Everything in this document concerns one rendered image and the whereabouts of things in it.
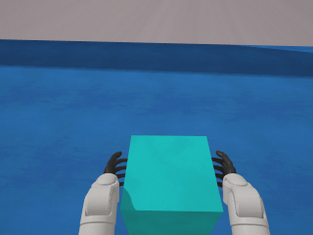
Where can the right robot forearm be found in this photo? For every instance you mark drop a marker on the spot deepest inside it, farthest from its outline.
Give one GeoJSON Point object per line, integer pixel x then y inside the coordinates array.
{"type": "Point", "coordinates": [246, 210]}

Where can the carton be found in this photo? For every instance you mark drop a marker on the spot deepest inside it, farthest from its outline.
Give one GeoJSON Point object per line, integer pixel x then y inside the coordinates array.
{"type": "Point", "coordinates": [170, 187]}

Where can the robot left hand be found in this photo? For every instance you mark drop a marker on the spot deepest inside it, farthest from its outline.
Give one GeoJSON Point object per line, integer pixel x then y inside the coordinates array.
{"type": "Point", "coordinates": [112, 168]}

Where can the robot right hand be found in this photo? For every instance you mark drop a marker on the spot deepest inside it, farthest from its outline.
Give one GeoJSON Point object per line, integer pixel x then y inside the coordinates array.
{"type": "Point", "coordinates": [226, 168]}

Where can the left robot forearm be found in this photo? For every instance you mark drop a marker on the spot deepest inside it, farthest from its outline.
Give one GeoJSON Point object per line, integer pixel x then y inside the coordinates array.
{"type": "Point", "coordinates": [100, 206]}

